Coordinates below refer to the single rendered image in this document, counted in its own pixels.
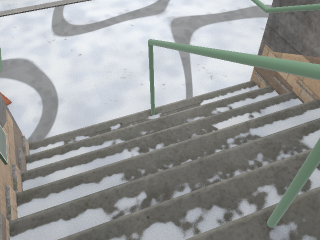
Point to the stairs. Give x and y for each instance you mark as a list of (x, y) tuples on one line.
[(209, 167)]

